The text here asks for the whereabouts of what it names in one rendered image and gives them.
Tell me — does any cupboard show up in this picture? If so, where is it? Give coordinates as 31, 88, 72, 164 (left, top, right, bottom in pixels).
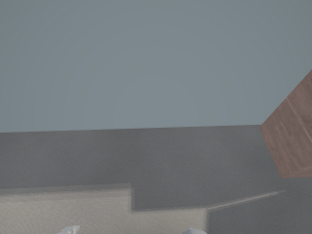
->
259, 69, 312, 178

